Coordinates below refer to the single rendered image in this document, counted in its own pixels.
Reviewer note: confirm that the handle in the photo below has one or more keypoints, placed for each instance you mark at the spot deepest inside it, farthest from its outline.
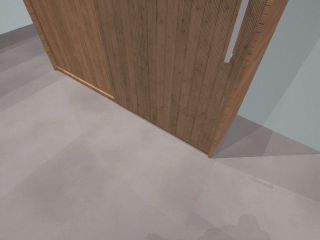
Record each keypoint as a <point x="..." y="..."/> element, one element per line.
<point x="236" y="30"/>

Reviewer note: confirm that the wardrobe door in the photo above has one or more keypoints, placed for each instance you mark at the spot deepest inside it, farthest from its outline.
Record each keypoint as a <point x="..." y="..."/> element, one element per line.
<point x="165" y="59"/>
<point x="71" y="30"/>

